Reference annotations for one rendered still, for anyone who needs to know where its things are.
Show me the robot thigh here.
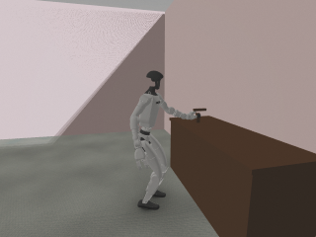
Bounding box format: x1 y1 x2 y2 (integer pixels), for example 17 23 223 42
148 133 167 172
135 138 162 182

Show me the robot left hand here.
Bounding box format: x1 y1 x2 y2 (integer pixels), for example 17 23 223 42
190 111 198 120

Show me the right robot upper arm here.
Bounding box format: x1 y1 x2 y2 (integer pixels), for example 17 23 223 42
129 94 152 124

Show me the robot left thigh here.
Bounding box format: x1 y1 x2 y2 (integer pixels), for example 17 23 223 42
148 133 167 172

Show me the counter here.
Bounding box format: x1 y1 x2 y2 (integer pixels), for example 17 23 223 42
169 108 316 237

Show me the robot right hand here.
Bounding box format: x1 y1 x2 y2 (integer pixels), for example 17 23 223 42
134 148 149 171

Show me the robot left forearm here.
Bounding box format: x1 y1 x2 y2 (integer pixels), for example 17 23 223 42
171 110 192 119

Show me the robot right forearm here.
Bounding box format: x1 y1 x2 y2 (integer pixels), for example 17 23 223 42
129 117 142 149

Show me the left robot upper arm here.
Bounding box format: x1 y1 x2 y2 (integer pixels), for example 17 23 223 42
156 93 175 115

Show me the robot right thigh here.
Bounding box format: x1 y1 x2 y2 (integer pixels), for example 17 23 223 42
135 138 162 182

